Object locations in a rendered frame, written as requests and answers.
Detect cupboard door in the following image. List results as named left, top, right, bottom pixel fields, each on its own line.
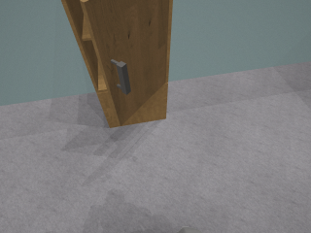
left=80, top=0, right=169, bottom=126

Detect handle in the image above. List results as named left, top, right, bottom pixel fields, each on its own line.
left=110, top=59, right=131, bottom=95

